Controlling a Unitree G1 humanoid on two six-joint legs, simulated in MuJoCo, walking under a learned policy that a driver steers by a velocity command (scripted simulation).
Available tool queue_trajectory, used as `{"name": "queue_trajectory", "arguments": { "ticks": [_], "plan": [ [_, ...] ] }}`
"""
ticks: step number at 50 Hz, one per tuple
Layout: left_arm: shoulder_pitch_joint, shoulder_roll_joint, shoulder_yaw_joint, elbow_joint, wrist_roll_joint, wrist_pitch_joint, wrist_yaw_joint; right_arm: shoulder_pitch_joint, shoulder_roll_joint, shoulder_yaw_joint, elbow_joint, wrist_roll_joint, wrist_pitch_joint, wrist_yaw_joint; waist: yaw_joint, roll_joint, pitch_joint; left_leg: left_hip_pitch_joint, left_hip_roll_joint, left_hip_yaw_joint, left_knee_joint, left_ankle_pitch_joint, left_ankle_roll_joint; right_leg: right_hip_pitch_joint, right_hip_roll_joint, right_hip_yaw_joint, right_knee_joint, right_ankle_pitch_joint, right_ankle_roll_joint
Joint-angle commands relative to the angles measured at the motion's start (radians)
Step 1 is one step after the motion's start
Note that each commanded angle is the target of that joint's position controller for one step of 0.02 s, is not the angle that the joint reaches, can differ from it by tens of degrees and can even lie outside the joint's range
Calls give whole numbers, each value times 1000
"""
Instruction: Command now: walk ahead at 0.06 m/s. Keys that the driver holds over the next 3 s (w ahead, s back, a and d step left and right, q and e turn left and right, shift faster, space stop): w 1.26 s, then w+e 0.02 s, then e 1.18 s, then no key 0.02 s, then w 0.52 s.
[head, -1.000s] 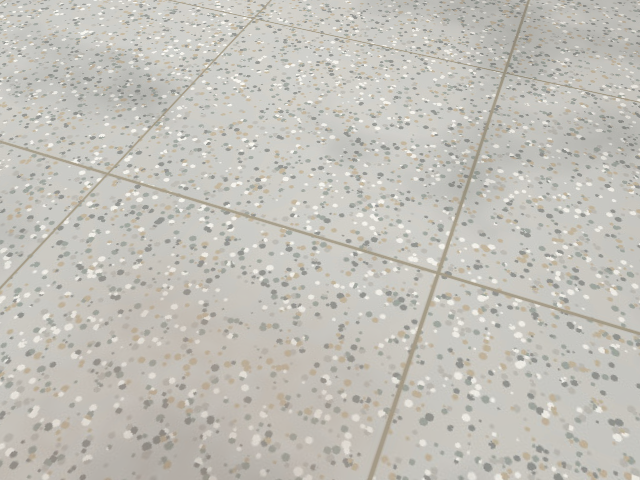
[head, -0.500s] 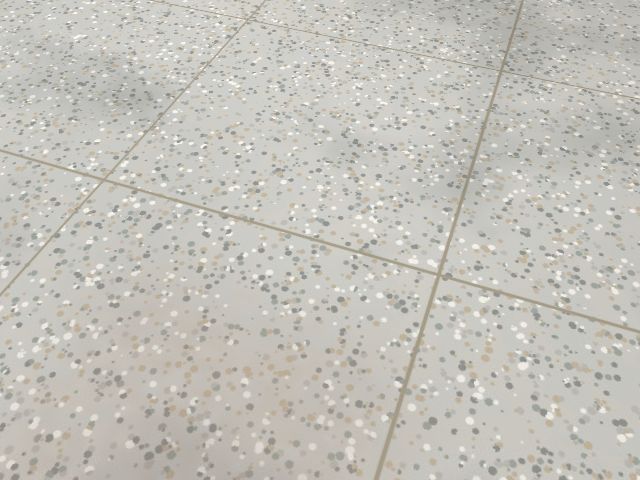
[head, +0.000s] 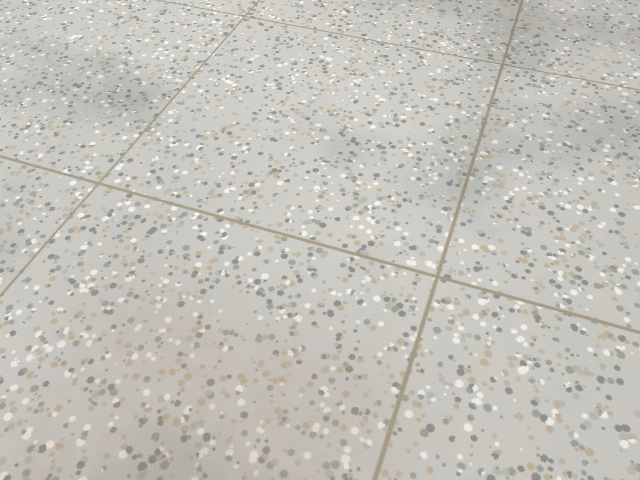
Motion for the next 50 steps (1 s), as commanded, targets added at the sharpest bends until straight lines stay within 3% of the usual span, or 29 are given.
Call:
{"name": "queue_trajectory", "arguments": {
  "ticks": [1, 3, 5, 7, 9, 10, 11, 12, 13, 14, 15, 16, 17, 19, 24, 27, 30, 32, 34, 35, 36, 37, 38, 39, 40, 41, 44, 47, 50],
  "plan": [
    [33, 114, 22, -16, -1, 3, 8, 109, -78, -13, 15, 0, 0, -4, -7, -19, -59, -88, -18, 32, -45, 213, 17, 148, -64, 68, -57, 352, -51],
    [54, 141, 36, -9, -13, 11, 13, 90, -69, -13, 11, 5, -2, -5, 7, -47, -13, -166, -51, 67, 21, -54, 44, 107, -76, 112, -102, -131, -82],
    [99, 171, 46, -8, -14, 1, 12, 41, -54, -9, -21, 9, -21, -3, 30, -126, 75, -298, -53, 84, 136, -145, 67, 56, -191, 303, -231, -494, -146],
    [142, 204, 55, -8, -6, -19, 10, 8, -47, -9, -44, 16, -49, 6, 35, -187, 107, -322, -32, 67, 257, -130, 94, -2, -316, 520, -347, -599, -219],
    [63, 201, 54, -45, -2, -40, 8, 53, -48, -17, -30, 20, -71, 21, -19, -176, 102, -256, 3, 37, 280, -128, 133, -91, -337, 516, -357, -542, -213],
    [-14, 191, 50, -76, -12, -43, 5, 102, -44, -20, -11, 20, -80, 27, -66, -162, 97, -148, 11, 45, 168, -98, 158, -166, -301, 428, -341, -485, -175],
    [-108, 176, 45, -111, -24, -40, 2, 179, -37, -24, 22, 18, -84, 28, -123, -134, 106, 18, -1, 57, -1, -39, 176, -284, -221, 287, -275, -407, -118],
    [-146, 128, 33, -133, -23, -41, 0, 272, -84, -41, 60, 5, -84, 25, -149, -8, 84, 154, 52, -59, -95, -51, 184, -396, -113, 134, -59, -282, -55],
    [-167, 70, 17, -161, -19, -51, -4, 378, -178, -66, 75, 9, -89, 30, -170, 229, 37, 229, 261, -402, -287, -237, 252, -502, 1, -44, 282, -180, 12],
    [-183, 103, 25, -188, -27, -67, -2, 351, -221, -70, 61, -7, -104, 39, -149, 270, 105, 160, 370, -629, -353, -284, 322, -611, -7, 21, 434, -273, 0],
    [-141, 127, 30, -171, -38, -78, -6, 280, -152, -53, 36, -8, -119, 39, -99, 150, 146, 163, 350, -569, -339, -239, 308, -657, -65, 75, 531, -193, -12],
    [-83, 128, 31, -146, -37, -85, -14, 244, -114, -43, 22, 1, -129, 43, -69, 113, 135, 188, 303, -460, -326, -133, 268, -672, -86, 76, 557, -105, -22],
    [-63, 131, 35, -133, -26, -90, -16, 218, -111, -41, 9, 8, -131, 50, -54, 86, 113, 207, 273, -377, -325, -20, 237, -667, -105, 67, 549, -39, -25],
    [-89, 128, 40, -138, -12, -93, -24, 224, -74, -28, 2, 2, -121, 52, -55, 75, 89, 200, 223, -229, -328, 223, 198, -617, -129, 46, 481, 59, -14],
    [-264, 52, 10, -214, -12, -82, -40, 281, -112, -29, -4, -10, -102, 32, -94, 81, 105, 84, 163, -72, -356, 424, 192, -487, -87, -32, 214, 229, 22],
    [-338, 63, 2, -255, -19, -80, -50, 312, -137, -37, 3, -2, -104, 29, -105, 100, 136, 61, 181, -48, -382, 427, 201, -415, -65, -55, 99, 277, 12],
    [-364, 91, 4, -290, -22, -87, -63, 307, -146, -47, 8, 11, -99, 30, -79, 106, 138, 144, 222, -29, -338, 542, 188, -390, -63, -42, 26, 253, -27],
    [-288, 137, 24, -287, -19, -93, -65, 274, -171, -57, -2, 8, -92, 28, -16, 135, 57, 192, 235, -6, -219, 886, 166, -247, -20, -63, 12, 212, -60],
    [10, 211, 68, -205, -25, -87, -50, 233, -175, -59, -19, 0, -80, 28, 133, 149, -129, 107, 186, 39, 111, 1117, 124, 144, 15, -75, 5, 228, -113],
    [208, 276, 88, -162, -13, -78, -37, 221, -150, -47, -48, -16, -82, 31, 195, 48, -270, -153, 133, 52, 424, 786, 98, 483, -177, 150, 35, 176, -171],
    [274, 312, 88, -138, 6, -75, -44, 354, 21, -6, -50, -3, -103, 45, 97, -257, -447, -487, -75, 5, 786, -98, 42, 745, -429, 679, -130, -97, -331],
    [233, 226, 64, -134, 1, -79, -47, 266, -67, -27, -48, 25, -132, 51, 129, -192, -372, -583, -49, -125, 931, -166, 70, 658, -399, 768, -250, -162, -296],
    [127, 186, 50, -150, -3, -86, -47, 167, -119, -45, -89, 52, -146, 52, 95, -160, -193, -656, 1, -83, 954, -91, 87, 494, -374, 601, -270, -88, -255],
    [38, 155, 39, -171, 1, -96, -51, 114, -126, -47, -100, 50, -151, 43, 55, -54, -116, -607, 57, -60, 911, 8, 94, 319, -342, 468, -296, 46, -231],
    [-6, 126, 32, -174, 13, -104, -58, 92, -123, -59, -103, 36, -145, 33, 19, -22, -71, -552, 90, -44, 861, 64, 94, 183, -305, 368, -319, 143, -213],
    [-20, 101, 23, -168, 23, -109, -61, 120, -103, -62, -101, 28, -130, 30, -20, -42, -67, -484, 118, -52, 827, 95, 98, 103, -271, 296, -346, 169, -202],
    [20, 113, 21, -138, 15, -113, -51, 106, -67, -65, -120, 24, -97, 25, -48, -78, -12, -473, 144, -35, 713, 108, 86, -5, -243, 212, -418, 162, -211],
    [89, 161, 28, -120, 18, -109, -25, -39, -92, -71, -179, 7, -94, 25, -24, -57, 34, -601, 158, -22, 549, 250, 47, 17, -248, 186, -452, 184, -219],
    [146, 175, 30, -116, 13, -100, -11, -153, -80, -63, -213, 5, -101, 38, 8, -52, 38, -605, 132, 4, 334, 416, 39, 60, -217, 122, -444, 249, -184]
  ]
}}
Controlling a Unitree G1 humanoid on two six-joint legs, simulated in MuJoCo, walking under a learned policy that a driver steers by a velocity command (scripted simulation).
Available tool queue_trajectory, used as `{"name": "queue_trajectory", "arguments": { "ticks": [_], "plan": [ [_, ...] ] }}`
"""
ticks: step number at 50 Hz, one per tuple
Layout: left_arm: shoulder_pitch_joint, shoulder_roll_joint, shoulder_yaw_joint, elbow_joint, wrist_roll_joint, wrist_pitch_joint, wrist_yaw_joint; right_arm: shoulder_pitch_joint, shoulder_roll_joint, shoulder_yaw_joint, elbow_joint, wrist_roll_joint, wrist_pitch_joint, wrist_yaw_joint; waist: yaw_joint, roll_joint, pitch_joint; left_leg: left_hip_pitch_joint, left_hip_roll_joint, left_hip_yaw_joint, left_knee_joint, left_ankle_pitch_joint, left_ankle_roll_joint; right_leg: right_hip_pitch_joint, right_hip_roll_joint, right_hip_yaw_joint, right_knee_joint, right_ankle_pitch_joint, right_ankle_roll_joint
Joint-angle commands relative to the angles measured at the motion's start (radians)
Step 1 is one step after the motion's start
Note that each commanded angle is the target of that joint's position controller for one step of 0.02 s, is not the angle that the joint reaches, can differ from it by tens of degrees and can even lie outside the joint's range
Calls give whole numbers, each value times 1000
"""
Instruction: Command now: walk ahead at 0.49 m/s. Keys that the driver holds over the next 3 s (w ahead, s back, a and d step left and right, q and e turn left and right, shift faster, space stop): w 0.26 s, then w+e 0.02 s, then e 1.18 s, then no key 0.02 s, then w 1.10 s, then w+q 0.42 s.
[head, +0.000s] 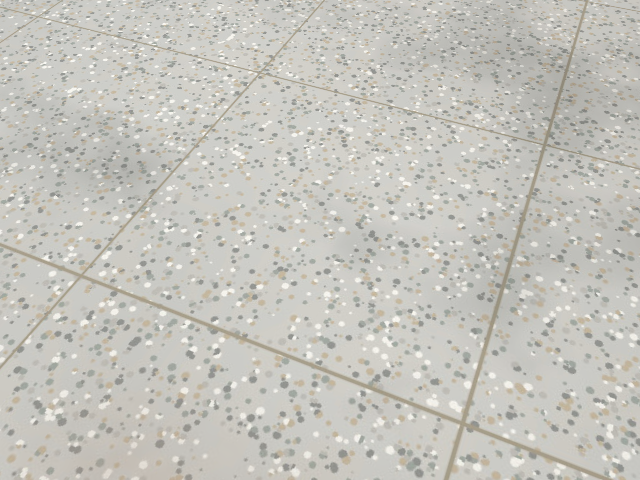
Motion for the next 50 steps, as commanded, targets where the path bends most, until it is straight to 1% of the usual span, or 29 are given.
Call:
{"name": "queue_trajectory", "arguments": {
  "ticks": [1, 5, 7, 9, 10, 11, 12, 13, 14, 15, 16, 17, 19, 21, 23, 26, 29, 32, 34, 36, 37, 38, 39, 40, 41, 42, 43, 45, 50],
  "plan": [
    [-32, 154, 24, -66, -8, -12, 17, -52, -24, 3, -56, -2, -8, 12, -25, -75, 67, 32, -15, 19, -190, 163, -12, -91, -261, 151, -144, 146, -138],
    [61, 167, 28, -39, -21, 1, 19, -184, -23, 16, -97, 10, -13, 36, 22, -75, 87, 41, -54, 44, -335, 173, -9, 20, -289, 134, -105, 144, -128],
    [85, 173, 33, -27, -23, 13, 21, -218, -36, 17, -120, 13, -18, 49, 21, -81, 91, 31, -63, 37, -379, 115, 10, 100, -327, 144, -62, 169, -119],
    [76, 189, 41, -28, -24, 23, 24, -190, -64, 10, -125, 15, -24, 58, -12, -102, 69, 93, -83, 45, -410, 39, 37, 151, -352, 151, -3, 273, -101],
    [54, 197, 44, -34, -22, 28, 24, -129, -90, -2, -113, 15, -26, 59, -53, -118, 29, 191, -111, 68, -422, 10, 55, 158, -344, 136, 72, 428, -87],
    [35, 185, 39, -42, -19, 35, 23, 13, -128, -24, -71, 13, -27, 56, -127, -113, -55, 377, -144, 95, -438, 14, 83, 131, -300, 97, 238, 572, -63],
    [34, 150, 23, -63, -6, 35, 24, 210, -194, -49, -19, 4, -27, 48, -198, -70, -198, 679, -61, 5, -395, 41, 136, -27, -246, 54, 501, 479, -30],
    [151, 29, -13, -79, -2, 16, 13, 339, -304, -75, 12, -14, -21, 45, -166, 175, -359, 1088, 201, -460, -455, -103, 302, -449, -71, 9, 914, 40, 49],
    [135, 56, -11, -63, -23, -11, 8, 347, -220, -50, 10, -11, -19, 48, -179, 196, -422, 1124, 261, -702, -606, -191, 325, -590, -35, 173, 1068, -403, 39],
    [39, 148, 16, -86, -54, -24, 8, 242, -162, -29, -6, -10, -23, 45, -166, 137, -245, 975, 234, -531, -608, -82, 263, -666, -84, 202, 1133, -369, 23],
    [-10, 153, 19, -95, -58, -24, 16, 138, -124, -15, -33, -15, -25, 43, -128, 70, -153, 806, 202, -352, -609, 135, 229, -629, -135, 178, 1106, -288, 24],
    [-26, 138, 25, -89, -44, -13, 27, 70, -85, -3, -38, -20, -29, 48, -91, 20, -90, 666, 157, -213, -627, 314, 204, -570, -165, 166, 1036, -242, 36],
    [31, 96, 32, -68, -34, 27, 35, 26, -50, 5, -26, -34, -37, 51, -31, 56, -58, 514, 98, -55, -659, 455, 165, -434, -190, 163, 953, -187, 47],
    [43, 72, 36, -78, -30, 53, 38, 22, -78, 0, -16, -45, -40, 40, -5, 61, -45, 464, 89, 29, -680, 571, 184, -421, -171, 144, 926, -128, 62],
    [-15, 77, 41, -123, -20, 63, 40, 12, -103, -5, -14, -42, -33, 17, 0, 57, -28, 467, 89, 88, -696, 580, 190, -466, -172, 139, 815, -43, 77],
    [-101, 66, 38, -171, -11, 66, 23, 9, -126, -9, -15, -34, -9, -15, -25, 54, -37, 496, 74, 167, -695, 525, 177, -440, -173, 94, 619, 97, 85],
    [-175, 69, 39, -217, -10, 74, 4, 32, -150, -15, -6, -22, 15, -31, -57, 40, -43, 572, 102, 181, -673, 487, 183, -439, -165, 66, 513, 126, 82],
    [-215, 90, 49, -262, -9, 83, -12, 35, -164, -24, -5, -4, 41, -36, -65, 44, -29, 641, 140, 175, -601, 463, 171, -456, -154, 45, 462, 26, 57],
    [-209, 102, 56, -283, -12, 85, -23, 19, -174, -31, -16, 7, 57, -40, -53, 53, -28, 666, 153, 169, -517, 493, 148, -439, -133, 21, 416, -51, 30],
    [-101, 137, 77, -269, -10, 76, -23, 20, -165, -32, -25, 15, 69, -44, 5, 6, -84, 635, 84, 217, -298, 537, 78, -251, -72, -6, 243, 107, -22],
    [-31, 245, 112, -269, -4, 72, -3, 55, -149, -26, -40, -10, 66, -38, 18, -151, -155, 479, -6, 248, -56, 300, -2, -44, -180, 188, 216, 560, -90],
    [-15, 331, 124, -280, 7, 79, 14, 68, -72, -2, -79, -56, 58, -22, -37, -354, -225, 134, -194, 215, 273, -587, -77, 207, -418, 539, 254, 994, -289],
    [-1, 271, 102, -297, 16, 74, 5, 56, -90, -1, -82, -32, 49, -4, -3, -243, -372, 82, -207, -18, 404, -646, -63, 238, -460, 648, 198, 771, -361],
    [-79, 242, 96, -323, 8, 68, 3, -3, -118, -9, -94, 5, 49, 2, -9, -167, -282, 25, -173, -43, 417, -571, -48, 160, -420, 563, 166, 619, -318],
    [-146, 214, 90, -337, -13, 68, 10, -28, -123, -13, -91, 5, 55, -6, -30, -90, -197, 8, -144, -39, 358, -485, -48, 73, -364, 483, 143, 467, -252],
    [-186, 188, 82, -348, -23, 75, 18, -44, -138, -20, -87, -11, 64, -19, -43, -57, -149, 26, -123, -37, 290, -424, -53, -12, -332, 445, 120, 355, -212],
    [-207, 183, 79, -354, -20, 82, 26, -44, -145, -25, -94, -18, 72, -27, -63, -81, -131, 83, -121, -35, 235, -385, -57, -91, -299, 419, 101, 287, -195],
    [-201, 197, 84, -362, -4, 90, 37, -24, -118, -21, -94, -17, 78, -30, -74, -128, -132, 139, -148, -20, 142, -340, -67, -135, -262, 398, 87, 273, -184],
    [-188, 227, 95, -380, -11, 102, 55, -39, -97, -12, -99, -11, 77, -34, -52, -157, -149, 202, -173, -35, -64, -263, -91, -153, -237, 432, 80, 103, -161]
  ]
}}
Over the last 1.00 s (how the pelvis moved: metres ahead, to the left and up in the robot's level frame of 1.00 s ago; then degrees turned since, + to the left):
0.37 -0.02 0.01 0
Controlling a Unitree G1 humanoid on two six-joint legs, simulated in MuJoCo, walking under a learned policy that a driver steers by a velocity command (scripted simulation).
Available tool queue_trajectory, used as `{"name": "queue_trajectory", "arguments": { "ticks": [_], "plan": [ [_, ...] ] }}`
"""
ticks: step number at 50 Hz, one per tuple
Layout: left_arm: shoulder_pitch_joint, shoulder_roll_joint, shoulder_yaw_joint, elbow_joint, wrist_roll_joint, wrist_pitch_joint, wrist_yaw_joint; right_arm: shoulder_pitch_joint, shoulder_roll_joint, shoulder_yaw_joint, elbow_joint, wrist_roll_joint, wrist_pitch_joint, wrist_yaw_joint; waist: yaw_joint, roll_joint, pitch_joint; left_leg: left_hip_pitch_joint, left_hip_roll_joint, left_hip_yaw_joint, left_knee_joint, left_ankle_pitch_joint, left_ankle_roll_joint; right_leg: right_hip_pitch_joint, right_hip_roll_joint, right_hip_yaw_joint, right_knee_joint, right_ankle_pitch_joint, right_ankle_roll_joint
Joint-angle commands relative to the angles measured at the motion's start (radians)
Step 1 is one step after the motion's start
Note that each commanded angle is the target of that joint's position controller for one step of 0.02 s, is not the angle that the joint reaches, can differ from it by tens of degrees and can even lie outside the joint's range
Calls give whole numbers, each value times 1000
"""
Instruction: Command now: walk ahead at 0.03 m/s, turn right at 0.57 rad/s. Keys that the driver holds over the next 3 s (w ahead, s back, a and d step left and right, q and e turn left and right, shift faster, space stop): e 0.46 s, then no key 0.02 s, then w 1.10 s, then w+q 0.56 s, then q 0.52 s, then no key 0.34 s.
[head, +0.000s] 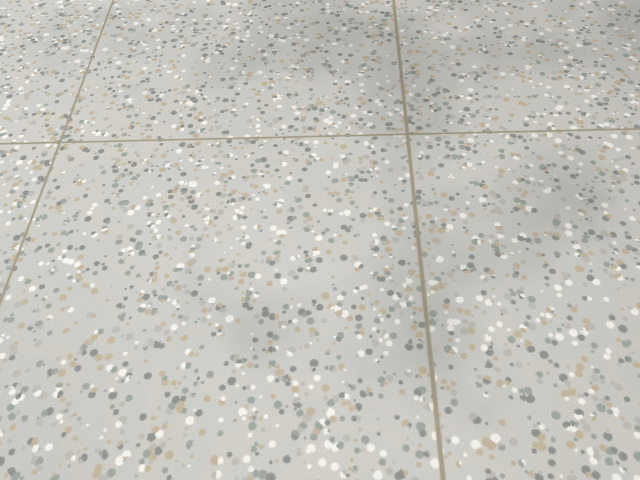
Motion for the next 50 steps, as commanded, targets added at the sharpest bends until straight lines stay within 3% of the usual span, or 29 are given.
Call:
{"name": "queue_trajectory", "arguments": {
  "ticks": [1, 6, 8, 9, 10, 11, 12, 13, 14, 15, 18, 21, 24, 26, 28, 30, 31, 32, 33, 34, 35, 38, 41, 44, 47, 50],
  "plan": [
    [-21, 170, 43, -79, -1, -2, 14, 42, -72, -15, -39, 3, -5, -1, -15, -145, -184, 55, -21, 5, -91, 52, -12, 143, -226, 289, -138, -8, -161],
    [-30, 165, 39, -100, -1, 14, 14, 71, -92, -20, -44, 13, -27, 19, -14, -187, -167, 142, -41, 1, -278, 47, 11, 155, -215, 385, -121, -54, -134],
    [-53, 160, 35, -113, -12, 25, 19, 150, -98, -27, -23, 14, -37, 31, -60, -182, -167, 271, -39, 25, -482, 158, 41, 121, -177, 381, -73, -39, -93],
    [-36, 135, 27, -118, -15, 29, 23, 191, -139, -39, -13, 4, -37, 33, -65, -135, -173, 381, 48, -24, -560, 207, 72, 42, -129, 340, -4, -115, -46],
    [17, 68, 12, -117, -9, 31, 21, 190, -208, -52, -23, -17, -28, 26, -19, 100, -179, 483, 284, -230, -605, 282, 152, -109, -1, 177, 248, -361, 11],
    [-12, 119, 30, -163, -13, 15, 14, 145, -241, -57, -41, -59, -24, 31, -8, 316, -116, 382, 416, -457, -663, 398, 307, -270, 77, 73, 440, -521, 51],
    [8, 201, 54, -135, -3, 8, 9, 72, -182, -43, -83, -58, -29, 26, 7, 203, -103, 358, 403, -387, -650, 423, 322, -256, 10, 107, 612, -459, 72],
    [40, 211, 63, -105, -9, 15, 6, 26, -134, -32, -98, -41, -30, 20, 25, 139, -97, 348, 335, -268, -623, 431, 272, -246, 6, 89, 677, -390, 85],
    [67, 179, 59, -79, -6, 28, 11, 12, -114, -25, -110, -24, -28, 17, 27, 110, -93, 361, 278, -184, -608, 411, 235, -249, 0, 70, 735, -341, 105],
    [73, 155, 52, -79, -3, 37, 9, 15, -106, -20, -109, -9, -25, 12, 16, 110, -75, 369, 265, -142, -603, 428, 234, -271, -8, 62, 792, -305, 125],
    [0, 110, 33, -124, -20, 40, 1, 81, -116, -18, -105, -16, -10, -1, -31, 138, -54, 416, 236, -40, -617, 449, 255, -299, -42, -10, 730, -244, 159],
    [-57, 91, 18, -169, -17, 35, -9, 145, -156, -32, -100, -15, 1, -8, -77, 155, -85, 519, 278, -25, -605, 500, 280, -284, -87, -36, 577, -255, 180],
    [-63, 74, 4, -193, -12, 35, -25, 130, -193, -47, -113, -6, 5, 4, -81, 167, -102, 467, 293, 27, -596, 537, 283, -140, -110, -88, 427, -290, 162],
    [-53, 81, 3, -195, -13, 39, -32, 146, -205, -52, -112, 9, 3, 21, -86, 166, -113, 423, 297, 29, -624, 333, 280, -47, -93, -131, 334, -299, 132],
    [-33, 81, 3, -188, -16, 37, -41, 147, -207, -51, -104, 27, -4, 36, -71, 169, -86, 365, 302, 9, -642, 110, 270, 39, -82, -149, 205, -281, 86],
    [88, 79, 8, -127, -18, 25, -46, 128, -168, -35, -92, 39, -12, 49, -2, 130, -85, 248, 270, 46, -569, 17, 227, 268, -46, -180, -1, -173, 28],
    [178, 95, 16, -90, -22, 19, -39, 142, -103, -13, -81, 25, -20, 58, 30, 62, -123, 146, 225, 104, -455, -36, 174, 444, -74, -118, -38, -173, 6],
    [283, 172, 30, -74, -12, 10, -25, 111, -4, 23, -110, -18, -33, 75, 53, -205, -172, -62, 124, 219, -82, -207, 78, 609, -319, 212, -91, -93, -59],
    [275, 276, 46, -95, 0, -13, -33, 70, -66, 2, -163, 4, -52, 74, 57, -283, -116, -310, 28, 159, 104, -272, 50, 547, -495, 533, -188, -242, -250],
    [253, 216, 34, -97, 2, -40, -40, 6, -148, -20, -171, 30, -63, 71, 83, -189, -54, -351, 79, 79, 207, -203, 59, 485, -470, 515, -240, -379, -269],
    [206, 170, 16, -92, 1, -57, -39, 11, -165, -29, -167, 41, -68, 75, 51, -196, 12, -373, 106, 61, 205, -84, 80, 441, -420, 424, -261, -442, -225],
    [130, 118, -7, -102, 2, -74, -30, 66, -143, -31, -118, 13, -77, 75, 1, -161, 41, -301, 130, 58, 136, 165, 70, 373, -316, 233, -308, -229, -150],
    [167, 117, -5, -87, 5, -84, -23, 66, -102, -20, -112, 11, -82, 79, 1, -107, 8, -285, 115, 74, 38, 307, 44, 396, -288, 126, -314, -17, -141],
    [201, 131, -1, -64, 2, -85, -19, -1, -65, -3, -137, 14, -83, 84, 25, -108, 20, -230, 92, 86, -144, 410, 30, 374, -268, 54, -318, 53, -128],
    [249, 148, 4, -34, -4, -86, -18, -82, -53, 9, -170, 22, -88, 98, 55, -106, 55, -197, 72, 101, -269, 457, 39, 369, -285, 35, -326, 48, -129],
    [278, 156, 7, -7, -14, -81, -17, -126, -57, 15, -198, 26, -96, 115, 57, -103, 82, -184, 59, 99, -345, 430, 72, 414, -320, 35, -302, 86, -125]
  ]
}}
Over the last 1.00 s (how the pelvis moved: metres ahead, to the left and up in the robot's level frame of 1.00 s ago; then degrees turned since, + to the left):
0.37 0.04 -0.01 -21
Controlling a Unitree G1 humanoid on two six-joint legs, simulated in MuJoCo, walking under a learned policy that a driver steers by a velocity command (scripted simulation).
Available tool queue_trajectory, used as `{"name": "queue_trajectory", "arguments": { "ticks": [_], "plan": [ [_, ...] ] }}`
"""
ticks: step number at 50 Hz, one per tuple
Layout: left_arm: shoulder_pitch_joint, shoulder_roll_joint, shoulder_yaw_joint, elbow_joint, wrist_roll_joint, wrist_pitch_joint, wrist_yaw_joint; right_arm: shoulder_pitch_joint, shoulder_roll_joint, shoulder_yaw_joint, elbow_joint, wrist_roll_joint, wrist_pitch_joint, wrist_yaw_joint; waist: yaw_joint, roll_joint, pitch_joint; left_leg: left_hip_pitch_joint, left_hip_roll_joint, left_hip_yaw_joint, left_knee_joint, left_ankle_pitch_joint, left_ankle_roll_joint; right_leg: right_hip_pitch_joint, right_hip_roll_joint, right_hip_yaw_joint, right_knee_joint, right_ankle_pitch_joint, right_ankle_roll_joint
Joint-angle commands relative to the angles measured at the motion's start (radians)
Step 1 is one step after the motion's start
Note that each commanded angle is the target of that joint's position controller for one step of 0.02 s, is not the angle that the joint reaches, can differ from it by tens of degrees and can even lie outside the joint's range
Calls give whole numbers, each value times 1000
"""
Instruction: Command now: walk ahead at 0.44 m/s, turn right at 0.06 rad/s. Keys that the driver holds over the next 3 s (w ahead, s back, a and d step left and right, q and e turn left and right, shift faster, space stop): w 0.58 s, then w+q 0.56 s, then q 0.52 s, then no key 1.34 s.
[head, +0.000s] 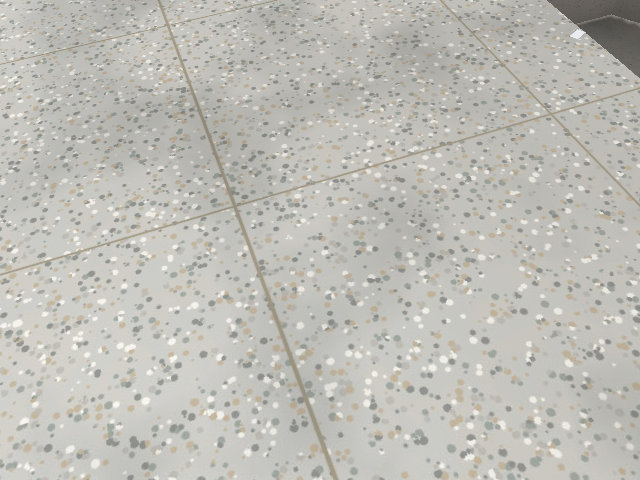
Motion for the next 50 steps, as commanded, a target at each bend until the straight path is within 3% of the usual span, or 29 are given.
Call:
{"name": "queue_trajectory", "arguments": {
  "ticks": [1, 3, 4, 5, 6, 7, 8, 9, 10, 11, 12, 13, 16, 19, 22, 26, 30, 31, 32, 33, 34, 35, 36, 37, 38, 40, 43, 45, 50],
  "plan": [
    [19, 182, 49, -28, -11, -7, 7, -177, -58, -2, -127, 4, -29, 18, 7, -143, 118, -47, -17, 8, -76, -21, 35, -36, -286, 118, -37, 329, -148],
    [11, 196, 54, -20, -11, -1, 10, -142, -80, -9, -126, 2, -33, 21, -24, -160, 86, 33, -43, 24, -103, -79, 66, 2, -295, 110, 23, 499, -128],
    [4, 210, 56, -19, -7, 3, 12, -92, -102, -19, -118, -1, -31, 16, -54, -179, 36, 123, -76, 51, -99, -116, 86, 18, -286, 99, 98, 701, -116],
    [-8, 210, 54, -17, -5, 10, 14, 28, -134, -37, -89, -3, -29, 6, -122, -180, -49, 296, -112, 82, -115, -114, 116, 2, -252, 64, 253, 891, -94],
    [-1, 190, 43, -20, 2, 12, 19, 192, -179, -56, -50, -5, -25, -7, -195, -166, -168, 575, -75, 45, -84, -84, 155, -129, -208, 35, 467, 868, -61],
    [97, 92, 14, -52, 10, 1, 13, 332, -272, -77, -31, -32, -21, -18, -182, 39, -354, 993, 199, -362, -82, -214, 294, -506, -89, 2, 873, 479, 5],
    [107, 60, -2, -36, 1, -21, 10, 373, -230, -64, -10, -18, -22, -10, -181, 225, -480, 1098, 323, -766, -284, -379, 370, -677, 48, 117, 1105, -234, 27],
    [4, 155, 24, -58, -31, -37, -1, 305, -174, -44, -14, -6, -20, -13, -188, 148, -317, 992, 294, -684, -332, -488, 318, -801, -18, 164, 1192, -222, 17],
    [-79, 164, 21, -83, -42, -46, -6, 243, -146, -35, -24, -8, -14, -20, -168, 77, -183, 838, 260, -535, -345, -463, 281, -824, -73, 117, 1172, -150, 2],
    [-122, 151, 19, -92, -26, -50, -5, 182, -129, -29, -27, -16, -13, -21, -128, -1, -90, 675, 223, -436, -376, -383, 263, -800, -120, 88, 1093, -70, -2],
    [-122, 149, 26, -86, -11, -42, -1, 141, -99, -21, -36, -29, -20, -20, -92, 6, -54, 567, 184, -364, -404, -298, 251, -742, -156, 90, 1029, -17, -3],
    [-88, 133, 25, -72, -9, -29, -2, 116, -91, -19, -39, -34, -23, -19, -63, 26, -44, 497, 163, -323, -436, -264, 254, -687, -169, 92, 1010, 12, 1],
    [-77, 94, 17, -64, 0, -1, 5, 113, -105, -23, -20, -22, -43, -19, -34, 27, -8, 403, 148, -223, -505, -180, 280, -678, -186, 73, 924, 63, 31],
    [-183, 87, 12, -95, 12, -8, 6, 147, -125, -29, 0, -18, -42, -31, -59, 2, 27, 429, 129, -149, -528, -108, 271, -749, -196, 64, 756, 232, 59],
    [-293, 60, 0, -116, 8, -24, -7, 185, -144, -31, 12, -10, -31, -39, -102, -9, 43, 451, 93, -70, -520, -64, 233, -707, -161, 25, 531, 390, 61],
    [-408, 62, -4, -152, -5, -36, -31, 271, -169, -37, 47, 2, -11, -41, -152, -3, 59, 563, 137, -77, -478, -79, 222, -700, -126, 9, 387, 407, 49],
    [-389, 105, 11, -166, -4, -43, -47, 279, -185, -45, 65, 8, 15, -49, -110, 25, 37, 684, 189, -114, -364, 70, 187, -636, -93, 8, 313, 252, -3],
    [-306, 128, 25, -148, -1, -47, -44, 258, -187, -44, 63, 9, 21, -51, -53, 27, -10, 678, 163, -99, -260, 217, 169, -512, -63, -17, 279, 238, -23],
    [-152, 178, 52, -106, 3, -48, -35, 259, -155, -31, 60, 1, 24, -52, 20, 8, -119, 608, 105, -62, -67, 270, 139, -276, -63, -20, 282, 253, -54],
    [31, 261, 73, -83, 18, -44, -22, 269, -82, -1, 28, -29, 20, -52, 79, -125, -297, 400, 29, -13, 270, -14, 94, 39, -273, 201, 324, 276, -118],
    [47, 310, 80, -70, 24, -39, -27, 398, 12, 23, 17, -7, -1, -46, 2, -388, -404, 32, -132, -49, 569, -611, 45, 304, -460, 653, 194, 32, -251],
    [36, 200, 54, -84, 18, -39, -27, 323, -111, -4, 32, 20, -12, -44, 54, -247, -337, -70, -84, -158, 671, -606, 50, 251, -435, 657, 130, -81, -212],
    [-23, 164, 41, -84, 15, -41, -23, 236, -150, -19, 3, 33, -17, -43, 48, -199, -203, -118, -42, -139, 681, -512, 57, 137, -410, 498, 117, -40, -173],
    [-89, 144, 32, -87, 17, -42, -22, 196, -137, -18, -5, 24, -15, -47, 16, -130, -137, -87, 3, -118, 645, -426, 50, 12, -374, 391, 92, 59, -157],
    [-139, 115, 26, -86, 19, -45, -23, 184, -128, -24, -7, 11, -8, -48, -12, -131, -79, -58, 30, -120, 592, -366, 42, -83, -338, 303, 57, 125, -150],
    [-182, 93, 24, -77, 26, -60, -22, 227, -97, -26, 6, 17, 19, -46, -55, -160, -52, 31, 56, -120, 559, -303, 28, -182, -303, 186, -7, 202, -144],
    [-193, 112, 35, -51, 27, -73, -16, 203, -61, -24, -9, 11, 45, -49, -72, -124, -1, -9, 61, -122, 504, -234, 8, -220, -301, 60, -52, 329, -152],
    [-183, 122, 40, -34, 30, -69, -8, 162, -53, -23, -28, 6, 47, -47, -65, -110, 20, -54, 59, -125, 412, -150, -2, -197, -292, -10, -62, 369, -149],
    [-148, 160, 53, -7, 20, -50, 7, 5, -17, -7, -85, 0, 34, -15, -7, -87, 68, -29, 41, -26, 129, 23, 16, -142, -283, -147, -70, 392, -123]
  ]
}}
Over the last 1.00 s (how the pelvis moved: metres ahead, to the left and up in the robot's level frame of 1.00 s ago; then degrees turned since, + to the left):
0.12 -0.04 0.00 -23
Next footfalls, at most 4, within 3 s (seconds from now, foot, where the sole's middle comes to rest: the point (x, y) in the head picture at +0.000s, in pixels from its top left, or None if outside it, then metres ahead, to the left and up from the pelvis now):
0.12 left None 0.26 0.13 -0.78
0.64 right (429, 448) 0.55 -0.12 -0.78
1.18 left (303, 335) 0.81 0.17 -0.78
1.70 right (359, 270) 1.00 0.04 -0.78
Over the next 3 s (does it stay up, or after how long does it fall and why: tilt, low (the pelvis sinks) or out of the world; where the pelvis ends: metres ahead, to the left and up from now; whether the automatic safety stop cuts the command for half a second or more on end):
stays up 0.86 0.12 0.00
